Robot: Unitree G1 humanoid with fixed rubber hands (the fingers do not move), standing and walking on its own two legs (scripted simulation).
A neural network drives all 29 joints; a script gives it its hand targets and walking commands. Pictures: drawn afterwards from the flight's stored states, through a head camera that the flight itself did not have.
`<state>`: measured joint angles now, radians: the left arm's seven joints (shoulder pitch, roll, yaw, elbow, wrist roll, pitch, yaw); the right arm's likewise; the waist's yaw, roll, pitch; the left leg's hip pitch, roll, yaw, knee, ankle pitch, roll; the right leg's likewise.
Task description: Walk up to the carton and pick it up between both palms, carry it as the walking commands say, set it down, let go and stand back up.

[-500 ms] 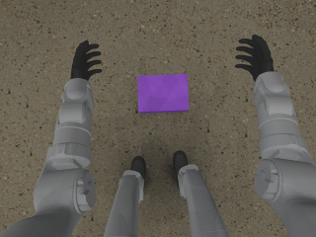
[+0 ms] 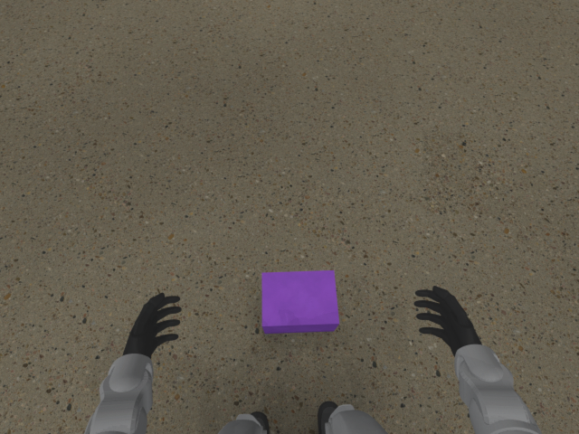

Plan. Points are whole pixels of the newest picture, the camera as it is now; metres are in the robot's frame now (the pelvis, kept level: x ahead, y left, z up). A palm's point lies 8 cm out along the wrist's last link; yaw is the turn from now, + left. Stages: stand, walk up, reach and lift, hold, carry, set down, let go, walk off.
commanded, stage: let go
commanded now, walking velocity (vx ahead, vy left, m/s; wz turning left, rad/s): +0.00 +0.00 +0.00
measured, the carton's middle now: (298, 302) +0.44 -0.03 -0.69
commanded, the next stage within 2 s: stand in 0.56 s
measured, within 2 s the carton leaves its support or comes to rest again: neither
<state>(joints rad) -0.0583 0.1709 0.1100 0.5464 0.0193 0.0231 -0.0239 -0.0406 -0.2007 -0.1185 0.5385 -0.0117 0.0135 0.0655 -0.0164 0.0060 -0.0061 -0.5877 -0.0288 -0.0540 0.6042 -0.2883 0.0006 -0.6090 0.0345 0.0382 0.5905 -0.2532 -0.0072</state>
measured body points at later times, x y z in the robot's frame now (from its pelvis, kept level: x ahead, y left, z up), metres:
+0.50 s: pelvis +0.01 +0.01 +0.02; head +0.02 +0.01 +0.46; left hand +0.19 +0.24 -0.06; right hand +0.19 -0.22 -0.06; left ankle -0.01 +0.12 -0.72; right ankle +0.01 -0.11 -0.72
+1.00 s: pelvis +0.07 +0.00 +0.01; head +0.06 +0.01 +0.46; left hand +0.16 +0.27 -0.11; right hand +0.16 -0.27 -0.10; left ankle -0.01 +0.12 -0.72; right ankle +0.01 -0.11 -0.72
